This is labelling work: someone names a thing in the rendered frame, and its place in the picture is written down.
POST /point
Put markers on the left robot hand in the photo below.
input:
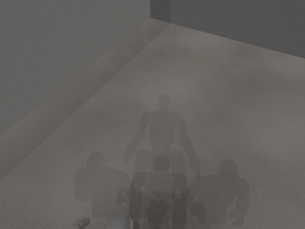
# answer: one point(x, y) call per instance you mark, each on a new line
point(80, 223)

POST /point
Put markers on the robot left thigh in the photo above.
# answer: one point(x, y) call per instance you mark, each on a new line
point(119, 222)

